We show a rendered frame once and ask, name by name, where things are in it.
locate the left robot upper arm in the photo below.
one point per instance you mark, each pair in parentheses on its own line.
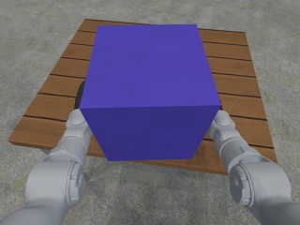
(52,188)

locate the table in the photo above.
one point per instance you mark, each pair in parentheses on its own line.
(44,122)

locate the robot right forearm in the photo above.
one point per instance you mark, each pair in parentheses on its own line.
(232,148)

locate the carton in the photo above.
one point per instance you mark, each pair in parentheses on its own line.
(149,93)

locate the right robot upper arm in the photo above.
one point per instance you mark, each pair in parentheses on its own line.
(263,188)

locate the robot left hand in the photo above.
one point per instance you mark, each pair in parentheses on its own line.
(79,96)

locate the robot left forearm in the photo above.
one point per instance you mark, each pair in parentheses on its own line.
(74,144)

